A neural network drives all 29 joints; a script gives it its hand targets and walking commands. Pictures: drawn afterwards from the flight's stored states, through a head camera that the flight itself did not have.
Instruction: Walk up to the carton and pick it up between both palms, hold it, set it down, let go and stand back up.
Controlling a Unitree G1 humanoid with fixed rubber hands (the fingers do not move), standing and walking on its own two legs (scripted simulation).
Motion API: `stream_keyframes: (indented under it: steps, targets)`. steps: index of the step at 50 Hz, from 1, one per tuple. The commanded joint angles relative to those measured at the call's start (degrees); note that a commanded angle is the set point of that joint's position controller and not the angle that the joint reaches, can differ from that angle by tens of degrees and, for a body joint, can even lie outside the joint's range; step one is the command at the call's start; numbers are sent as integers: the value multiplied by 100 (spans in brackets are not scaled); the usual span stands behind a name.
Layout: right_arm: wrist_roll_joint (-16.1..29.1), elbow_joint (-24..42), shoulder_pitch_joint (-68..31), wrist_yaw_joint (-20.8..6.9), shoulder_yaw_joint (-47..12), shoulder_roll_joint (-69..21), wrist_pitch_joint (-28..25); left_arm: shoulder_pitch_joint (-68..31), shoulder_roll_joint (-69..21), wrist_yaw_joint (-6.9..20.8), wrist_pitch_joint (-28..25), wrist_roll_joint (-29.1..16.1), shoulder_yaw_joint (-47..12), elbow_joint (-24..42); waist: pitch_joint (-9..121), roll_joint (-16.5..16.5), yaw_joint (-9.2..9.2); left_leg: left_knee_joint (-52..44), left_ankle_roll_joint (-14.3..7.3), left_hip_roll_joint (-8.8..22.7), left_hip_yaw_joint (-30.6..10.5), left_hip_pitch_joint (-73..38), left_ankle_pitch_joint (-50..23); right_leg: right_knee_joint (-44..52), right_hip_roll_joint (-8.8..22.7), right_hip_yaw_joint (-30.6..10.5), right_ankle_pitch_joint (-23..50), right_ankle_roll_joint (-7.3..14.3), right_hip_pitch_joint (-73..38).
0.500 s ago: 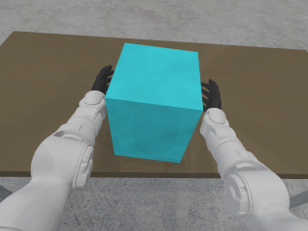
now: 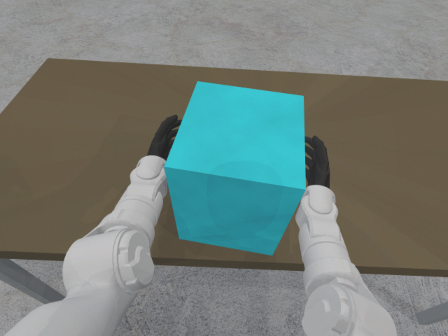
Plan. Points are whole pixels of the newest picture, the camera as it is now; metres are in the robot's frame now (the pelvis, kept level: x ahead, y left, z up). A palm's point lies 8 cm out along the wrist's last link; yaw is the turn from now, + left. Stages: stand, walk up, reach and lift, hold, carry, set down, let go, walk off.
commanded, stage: reach and lift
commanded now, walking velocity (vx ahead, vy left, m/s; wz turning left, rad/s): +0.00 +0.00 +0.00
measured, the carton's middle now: (236, 172) +0.43 -0.05 +0.04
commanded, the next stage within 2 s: none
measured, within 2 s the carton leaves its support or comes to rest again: leaves its support in 1.56 s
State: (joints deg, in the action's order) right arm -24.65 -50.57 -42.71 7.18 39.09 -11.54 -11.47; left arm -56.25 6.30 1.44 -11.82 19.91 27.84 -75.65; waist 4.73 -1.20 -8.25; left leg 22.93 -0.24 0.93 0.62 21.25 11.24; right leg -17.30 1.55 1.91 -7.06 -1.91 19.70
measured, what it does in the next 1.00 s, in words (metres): stands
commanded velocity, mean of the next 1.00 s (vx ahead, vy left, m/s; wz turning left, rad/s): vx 0.00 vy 0.00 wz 0.00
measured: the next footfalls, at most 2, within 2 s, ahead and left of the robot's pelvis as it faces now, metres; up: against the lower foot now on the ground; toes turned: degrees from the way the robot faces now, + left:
none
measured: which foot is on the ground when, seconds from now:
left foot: down 0.00-1.00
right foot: down 0.00-1.00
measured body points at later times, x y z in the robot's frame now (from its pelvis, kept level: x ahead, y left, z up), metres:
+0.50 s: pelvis +0.02 +0.00 +0.00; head +0.06 +0.03 +0.45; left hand +0.47 +0.10 +0.07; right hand +0.39 -0.19 +0.07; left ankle -0.01 +0.11 -0.75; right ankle +0.01 -0.14 -0.75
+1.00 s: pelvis +0.02 +0.00 +0.01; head +0.06 +0.03 +0.45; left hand +0.47 +0.10 +0.07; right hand +0.39 -0.19 +0.07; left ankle -0.01 +0.11 -0.75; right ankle +0.01 -0.14 -0.75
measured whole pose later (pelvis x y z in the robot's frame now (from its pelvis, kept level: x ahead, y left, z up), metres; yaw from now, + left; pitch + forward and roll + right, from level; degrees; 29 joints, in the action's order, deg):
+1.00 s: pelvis +0.02 +0.00 +0.01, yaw +0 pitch +7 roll -1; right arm -20.7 -51.8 -38.2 8.7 35.7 -10.5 -17.1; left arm -49.9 1.5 3.0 -5.3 22.6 26.4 -61.7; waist 1.9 -2.9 -7.0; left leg 18.6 -0.2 1.3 1.7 14.5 10.8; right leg -11.9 1.6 3.2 -6.0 -1.7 12.4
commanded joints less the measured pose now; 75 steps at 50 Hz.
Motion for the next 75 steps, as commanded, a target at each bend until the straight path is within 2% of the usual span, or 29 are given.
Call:
stream_keyframes:
  steps: [1,4,7,11,15,18,20,22,24,25,28,30,32,33,34,40,42,45,47,50,51,53,58,64,66,69,71,72,75]
  targets:
    - [-444,-77,-2919,-868,-1866,-2721,-199,-2810,-3100,916,32,349,-856,333,2449,406,-6,-238,421,-114,464,-1673,-1702,-77,-301,477,2022,-8,-1710]
    - [-426,-70,-2920,-838,-1957,-2768,-278,-2698,-3135,926,45,297,-898,395,2368,231,22,-295,371,-132,483,-1615,-1763,-71,-300,454,2307,-48,-1945]
    - [-348,-227,-2741,-816,-2053,-2824,-408,-2594,-3294,871,24,298,-1032,597,2508,353,-2,-216,458,-104,472,-1881,-2265,-83,-334,457,2626,-28,-1961]
    - [-310,-353,-2631,-786,-2070,-2805,-534,-2422,-3370,846,106,327,-1121,763,2352,409,25,-162,487,-109,478,-1900,-2589,-49,-368,481,2642,-6,-1947]
    - [-227,-264,-2564,-724,-2167,-2786,-538,-2216,-3294,900,236,417,-1071,795,2029,318,99,-353,345,-163,543,-1523,-2098,-47,-289,405,2853,-56,-2369]
    - [-188,-115,-2631,-700,-2164,-2713,-586,-2229,-3379,903,311,405,-1166,990,2160,331,107,-412,352,-174,555,-1618,-1974,-1,-308,444,2735,-61,-2307]
    - [-145,-91,-2653,-692,-2105,-2648,-623,-2126,-3459,881,393,455,-1196,1019,2193,479,136,-390,387,-178,553,-1699,-2007,44,-306,476,2623,-15,-2263]
    - [-184,-173,-2555,-675,-2029,-2589,-630,-2179,-3534,860,432,464,-1272,1216,2297,549,60,-348,435,-156,553,-1909,-2154,83,-339,536,2487,1,-2080]
    - [-179,-190,-2566,-677,-2059,-2614,-679,-2094,-3578,834,437,522,-1254,1196,2379,613,130,-270,464,-144,556,-1997,-2360,87,-350,556,2487,38,-2008]
    - [-189,-210,-2586,-669,-2029,-2595,-697,-2070,-3598,825,450,494,-1308,1225,2357,570,99,-263,467,-123,536,-1979,-2418,95,-370,572,2462,42,-1993]
    - [-134,-184,-2585,-666,-2096,-2588,-752,-2004,-3566,792,443,505,-1281,1252,2475,569,179,-269,437,-125,533,-1865,-2437,68,-347,556,2588,50,-2075]
    - [-167,-235,-2628,-660,-2052,-2557,-754,-2079,-3576,780,466,453,-1382,1318,2352,519,87,-276,463,-106,520,-1951,-2407,113,-378,605,2424,44,-1969]
    - [-159,-237,-2694,-639,-2096,-2526,-789,-2031,-3578,794,465,388,-1432,1243,2360,418,90,-265,441,-91,507,-1891,-2502,83,-392,594,2607,22,-2017]
    - [-126,-299,-2634,-638,-2056,-2448,-777,-1957,-3607,795,498,416,-1451,1212,2278,509,67,-273,465,-87,497,-1934,-2497,124,-386,588,2526,58,-1983]
    - [-85,-239,-2654,-629,-2080,-2461,-757,-1908,-3552,805,539,440,-1386,1191,2169,472,139,-305,428,-115,519,-1866,-2353,158,-360,555,2408,60,-2049]
    - [-69,-85,-2640,-574,-2090,-2498,-676,-2014,-3540,853,620,435,-1356,1271,2200,408,100,-474,336,-153,551,-1641,-1856,159,-307,540,2386,21,-2211]
    - [-106,-46,-2791,-575,-2077,-2510,-758,-2156,-3647,810,556,359,-1498,1344,2520,510,68,-409,397,-133,528,-1698,-2034,117,-326,575,2490,31,-2109]
    - [-76,-132,-2702,-579,-2112,-2534,-757,-2033,-3627,755,555,433,-1480,1315,2420,571,117,-359,431,-109,506,-1809,-2216,164,-347,584,2392,81,-2052]
    - [-22,-188,-2551,-571,-2142,-2499,-682,-1916,-3565,788,625,459,-1373,1330,2246,490,116,-408,378,-99,502,-1779,-2201,190,-337,579,2360,61,-2109]
    - [21,-233,-2697,-552,-2071,-2400,-704,-1980,-3619,791,729,456,-1452,1362,2147,595,81,-378,410,-96,493,-1813,-2228,216,-364,623,2261,77,-1902]
    - [30,-177,-2713,-542,-2095,-2422,-685,-1938,-3565,814,749,443,-1391,1256,2087,479,108,-390,353,-122,528,-1757,-2058,247,-347,593,2221,64,-1962]
    - [38,-147,-2697,-530,-2099,-2419,-644,-1963,-3584,822,767,402,-1444,1307,2053,500,70,-462,352,-115,500,-1697,-1924,214,-336,594,2244,46,-2042]
    - [45,-144,-2782,-531,-2207,-2445,-693,-2021,-3643,782,757,359,-1507,1339,2302,504,119,-386,380,-90,502,-1803,-2185,225,-337,598,2298,75,-1966]
    - [22,-211,-3128,-523,-2272,-2469,-1077,-2462,-3754,644,399,228,-1771,1526,2978,631,116,-217,462,-18,456,-1867,-2702,124,-378,646,2679,142,-1874]
    - [70,-181,-3360,-522,-2422,-2526,-1322,-2761,-3883,543,123,101,-2017,1702,3549,748,145,-128,529,5,450,-1887,-2993,55,-367,629,2963,188,-1897]
    - [16,-384,-3516,-506,-2543,-2638,-1600,-3051,-3826,455,-280,84,-2088,1690,3770,744,206,-92,520,-1,456,-1623,-3153,-67,-337,557,3355,207,-2156]
    - [84,-632,-3463,-445,-2601,-2628,-1653,-3046,-3755,432,-419,103,-2110,1577,3603,735,161,-150,473,-32,446,-1364,-2973,-98,-296,485,3626,187,-2374]
    - [95,-763,-3524,-414,-2537,-2567,-1711,-3142,-3822,415,-464,78,-2202,1580,3618,751,70,-159,513,4,406,-1460,-3004,-77,-325,514,3617,186,-2251]
    - [91,-870,-3817,-334,-2493,-2494,-1874,-3449,-3865,407,-664,13,-2293,1428,3759,609,33,-206,483,-21,403,-1430,-2632,58,-321,492,3250,209,-2026]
